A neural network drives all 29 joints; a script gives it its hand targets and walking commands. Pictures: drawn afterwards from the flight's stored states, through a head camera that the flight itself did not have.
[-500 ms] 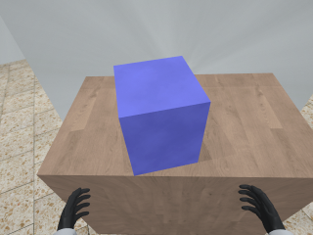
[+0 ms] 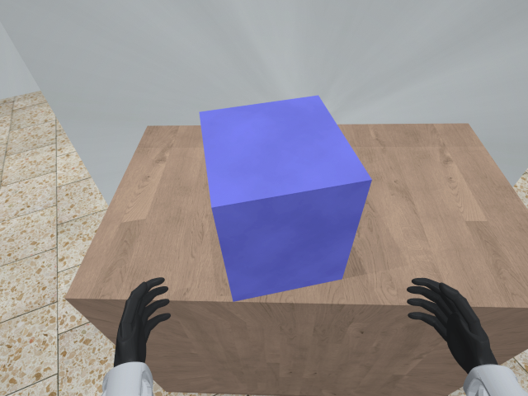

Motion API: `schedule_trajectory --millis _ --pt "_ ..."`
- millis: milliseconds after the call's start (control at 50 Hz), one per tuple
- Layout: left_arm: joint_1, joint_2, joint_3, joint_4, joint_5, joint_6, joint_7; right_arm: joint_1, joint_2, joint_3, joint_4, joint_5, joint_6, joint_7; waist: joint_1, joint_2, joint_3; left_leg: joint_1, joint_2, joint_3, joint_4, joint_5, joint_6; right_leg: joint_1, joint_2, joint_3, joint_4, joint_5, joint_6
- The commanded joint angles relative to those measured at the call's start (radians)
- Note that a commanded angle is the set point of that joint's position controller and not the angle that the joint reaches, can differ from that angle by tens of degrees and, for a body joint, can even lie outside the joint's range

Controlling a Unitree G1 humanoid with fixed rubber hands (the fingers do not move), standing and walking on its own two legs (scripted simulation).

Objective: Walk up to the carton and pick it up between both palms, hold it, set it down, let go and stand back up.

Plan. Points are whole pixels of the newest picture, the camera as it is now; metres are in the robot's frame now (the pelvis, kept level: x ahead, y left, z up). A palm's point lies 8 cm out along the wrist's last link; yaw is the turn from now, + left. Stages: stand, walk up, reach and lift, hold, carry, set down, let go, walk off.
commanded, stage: reach and lift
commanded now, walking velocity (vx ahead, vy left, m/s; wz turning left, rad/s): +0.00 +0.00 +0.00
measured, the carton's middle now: (274, 200) +0.44 +0.01 +0.07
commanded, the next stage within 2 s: none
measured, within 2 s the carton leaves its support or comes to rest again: neither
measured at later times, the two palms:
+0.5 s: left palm (135, 293) +0.26 +0.19 +0.09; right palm (460, 275) +0.28 -0.23 +0.09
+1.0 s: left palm (125, 232) +0.30 +0.19 +0.16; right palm (442, 206) +0.34 -0.21 +0.15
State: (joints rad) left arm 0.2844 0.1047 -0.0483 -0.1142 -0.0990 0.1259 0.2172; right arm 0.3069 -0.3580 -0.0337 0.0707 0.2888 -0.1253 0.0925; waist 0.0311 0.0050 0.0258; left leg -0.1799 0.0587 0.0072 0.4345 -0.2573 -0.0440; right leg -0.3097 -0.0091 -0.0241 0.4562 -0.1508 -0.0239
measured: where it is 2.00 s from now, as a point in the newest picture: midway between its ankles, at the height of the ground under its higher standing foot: outside the picture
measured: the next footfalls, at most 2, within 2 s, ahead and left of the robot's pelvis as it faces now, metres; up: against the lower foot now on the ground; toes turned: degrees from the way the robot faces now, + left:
none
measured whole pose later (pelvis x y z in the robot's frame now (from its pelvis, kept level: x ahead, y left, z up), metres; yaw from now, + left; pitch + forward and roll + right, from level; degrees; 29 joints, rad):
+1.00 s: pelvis -0.01 -0.01 +0.00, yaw -1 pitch -1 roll +1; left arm -0.34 0.10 0.17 -0.22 -0.14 0.80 0.23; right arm -0.40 -0.45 0.01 0.12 0.38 0.41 0.02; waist 0.04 0.00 0.02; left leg -0.17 0.06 0.01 0.41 -0.23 -0.05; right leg -0.31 -0.01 -0.01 0.45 -0.13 -0.02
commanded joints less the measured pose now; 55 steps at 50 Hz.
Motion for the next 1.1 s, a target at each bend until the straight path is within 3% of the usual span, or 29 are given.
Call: schedule_trajectory --millis 0,20,40,80,160,220,240,260,280,300,340,360,460,540,560,580,600,620,640,660,740,820,840,860,980,1000,1040,1060,1080 --pt "-0.086 0.009 0.007 -0.362 -0.055 0.015 0.018 -0.115 -0.197 -0.103 -0.308 0.015 0.008 0.003 0.016 -0.132 -0.213 -0.012 -0.063 0.047 -0.173 0.175 0.021 0.297 0.062 0.065 -0.141 0.046 -0.021" --pt "-0.124 0.010 -0.007 -0.368 -0.070 0.030 0.021 -0.153 -0.177 -0.085 -0.342 0.024 0.016 -0.005 0.020 -0.115 -0.219 -0.032 -0.060 0.047 -0.168 0.162 0.022 0.304 0.062 0.074 -0.139 0.061 -0.025" --pt "-0.118 0.023 0.006 -0.368 -0.059 0.041 0.019 -0.133 -0.173 -0.082 -0.338 0.012 0.030 -0.010 0.014 -0.152 -0.221 -0.032 -0.064 0.050 -0.169 0.159 0.028 0.316 0.051 0.082 -0.138 0.063 -0.025" --pt "-0.182 0.023 0.012 -0.376 -0.052 0.069 0.024 -0.188 -0.158 -0.086 -0.322 0.024 0.059 -0.017 0.030 -0.115 -0.192 -0.037 -0.063 0.052 -0.179 0.127 0.028 0.298 0.046 0.086 -0.150 0.014 -0.029" --pt "-0.255 0.034 0.031 -0.420 -0.074 0.151 0.034 -0.277 -0.185 -0.103 -0.400 0.022 0.112 -0.031 0.023 -0.148 -0.228 -0.023 -0.063 0.052 -0.177 0.148 0.030 0.306 0.058 0.083 -0.144 0.050 -0.027" --pt "-0.283 0.039 0.042 -0.442 -0.067 0.210 0.036 -0.297 -0.194 -0.091 -0.352 0.041 0.159 -0.043 0.015 -0.125 -0.218 0.006 -0.060 0.050 -0.178 0.175 0.024 0.300 0.059 0.080 -0.146 0.068 -0.033" --pt "-0.277 0.027 0.053 -0.423 -0.067 0.235 0.032 -0.314 -0.202 -0.092 -0.339 0.036 0.176 -0.047 0.013 -0.147 -0.219 0.013 -0.058 0.046 -0.181 0.169 0.027 0.322 0.057 0.079 -0.149 0.067 -0.034" --pt "-0.347 0.053 0.087 -0.404 -0.063 0.260 0.029 -0.376 -0.186 -0.074 -0.314 0.045 0.199 -0.053 0.034 -0.144 -0.212 -0.027 -0.061 0.059 -0.188 0.148 0.031 0.330 0.047 0.095 -0.153 0.033 -0.035" --pt "-0.339 0.042 0.080 -0.409 -0.062 0.278 0.025 -0.377 -0.193 -0.091 -0.330 0.037 0.208 -0.057 0.021 -0.151 -0.222 -0.008 -0.065 0.060 -0.187 0.140 0.032 0.325 0.045 0.100 -0.153 0.014 -0.025" --pt "-0.379 0.049 0.089 -0.405 -0.069 0.291 0.029 -0.429 -0.173 -0.064 -0.329 0.058 0.227 -0.056 0.040 -0.124 -0.229 -0.019 -0.063 0.064 -0.190 0.124 0.027 0.324 0.044 0.094 -0.153 -0.021 -0.031" --pt "-0.425 0.058 0.114 -0.414 -0.068 0.333 0.034 -0.475 -0.207 -0.088 -0.312 0.042 0.254 -0.057 0.030 -0.135 -0.246 -0.027 -0.061 0.068 -0.198 0.080 0.030 0.318 0.045 0.099 -0.158 -0.045 -0.033" --pt "-0.455 0.061 0.123 -0.407 -0.061 0.356 0.032 -0.500 -0.190 -0.066 -0.336 0.046 0.270 -0.063 0.046 -0.156 -0.251 -0.012 -0.059 0.066 -0.185 0.118 0.031 0.327 0.042 0.105 -0.163 -0.020 -0.034" --pt "-0.494 0.065 0.142 -0.440 -0.069 0.460 0.013 -0.576 -0.234 -0.086 -0.311 0.057 0.342 -0.084 0.014 -0.127 -0.288 0.037 -0.061 0.059 -0.176 0.161 0.024 0.343 0.054 0.081 -0.151 0.031 -0.026" --pt "-0.625 0.091 0.169 -0.433 -0.078 0.516 0.016 -0.704 -0.243 -0.087 -0.283 0.071 0.389 -0.087 0.019 -0.125 -0.307 0.020 -0.059 0.056 -0.173 0.113 0.025 0.322 0.050 0.090 -0.157 -0.032 -0.022" --pt "-0.677 0.093 0.166 -0.415 -0.085 0.523 0.016 -0.745 -0.238 -0.096 -0.237 0.062 0.405 -0.086 0.004 -0.134 -0.279 0.008 -0.057 0.049 -0.179 0.080 0.028 0.308 0.049 0.095 -0.161 -0.073 -0.024" --pt "-0.646 0.082 0.184 -0.417 -0.080 0.532 0.018 -0.717 -0.213 -0.064 -0.250 0.081 0.408 -0.088 0.039 -0.117 -0.306 0.013 -0.057 0.061 -0.180 0.116 0.029 0.343 0.047 0.105 -0.160 -0.030 -0.022" --pt "-0.688 0.108 0.203 -0.372 -0.072 0.552 0.012 -0.766 -0.250 -0.072 -0.212 0.079 0.424 -0.083 0.029 -0.141 -0.268 -0.012 -0.057 0.053 -0.183 0.081 0.030 0.333 0.052 0.096 -0.154 -0.046 -0.022" --pt "-0.744 0.118 0.212 -0.374 -0.077 0.555 0.014 -0.824 -0.213 -0.047 -0.216 0.090 0.433 -0.083 0.043 -0.140 -0.289 -0.006 -0.056 0.063 -0.181 0.085 0.034 0.329 0.051 0.103 -0.153 -0.044 -0.019" --pt "-0.720 0.105 0.210 -0.392 -0.063 0.568 0.016 -0.793 -0.216 -0.054 -0.185 0.090 0.440 -0.082 0.035 -0.097 -0.300 -0.004 -0.056 0.054 -0.179 0.118 0.028 0.344 0.047 0.099 -0.149 -0.023 -0.020" --pt "-0.727 0.102 0.204 -0.364 -0.062 0.585 0.012 -0.810 -0.244 -0.064 -0.135 0.079 0.451 -0.081 0.021 -0.120 -0.286 0.012 -0.057 0.047 -0.178 0.129 0.028 0.337 0.054 0.083 -0.148 -0.010 -0.014" --pt "-0.791 0.089 0.211 -0.350 -0.050 0.609 0.011 -0.875 -0.266 -0.064 -0.073 0.093 0.476 -0.077 0.019 -0.061 -0.318 0.014 -0.055 0.051 -0.176 0.120 0.011 0.320 0.064 0.073 -0.144 -0.005 -0.025" --pt "-0.842 0.119 0.245 -0.300 -0.035 0.643 0.011 -0.947 -0.262 -0.030 -0.053 0.095 0.502 -0.083 0.035 -0.103 -0.307 -0.004 -0.057 0.048 -0.175 0.109 0.023 0.337 0.053 0.086 -0.146 -0.018 -0.016" --pt "-0.851 0.104 0.241 -0.253 -0.032 0.647 0.008 -0.956 -0.266 -0.031 0.016 0.093 0.507 -0.080 0.024 -0.084 -0.287 -0.029 -0.055 0.049 -0.171 0.085 0.017 0.330 0.045 0.099 -0.157 -0.050 -0.024" --pt "-0.909 0.116 0.243 -0.295 -0.036 0.646 0.011 -1.005 -0.272 -0.045 -0.001 0.097 0.510 -0.079 0.025 -0.081 -0.320 -0.019 -0.056 0.056 -0.177 0.080 0.015 0.335 0.053 0.089 -0.147 -0.054 -0.018" --pt "-1.037 0.149 0.252 -0.166 -0.040 0.658 0.019 -1.173 -0.266 -0.017 0.051 0.113 0.508 -0.066 0.049 -0.108 -0.354 -0.087 -0.059 0.048 -0.168 0.026 0.030 0.329 0.047 0.091 -0.145 -0.106 -0.007" --pt "-0.974 0.122 0.246 -0.112 -0.031 0.678 0.018 -1.110 -0.277 -0.012 0.082 0.105 0.509 -0.069 0.028 -0.110 -0.332 -0.081 -0.060 0.048 -0.165 0.036 0.028 0.341 0.050 0.082 -0.144 -0.071 -0.008" --pt "-1.035 0.129 0.240 -0.094 -0.029 0.695 0.009 -1.194 -0.284 -0.009 0.107 0.115 0.512 -0.077 0.041 -0.099 -0.347 -0.088 -0.061 0.049 -0.167 0.061 0.029 0.366 0.055 0.078 -0.139 -0.046 -0.002" --pt "-1.011 0.123 0.229 -0.094 -0.032 0.703 0.001 -1.199 -0.288 0.001 0.082 0.118 0.506 -0.079 0.029 -0.135 -0.368 -0.067 -0.062 0.053 -0.161 0.104 0.025 0.381 0.061 0.063 -0.137 -0.001 0.003" --pt "-1.035 0.129 0.233 -0.064 -0.022 0.702 -0.001 -1.207 -0.289 -0.004 0.131 0.116 0.509 -0.079 0.025 -0.110 -0.378 -0.060 -0.062 0.050 -0.154 0.135 0.026 0.365 0.059 0.063 -0.131 0.029 0.005"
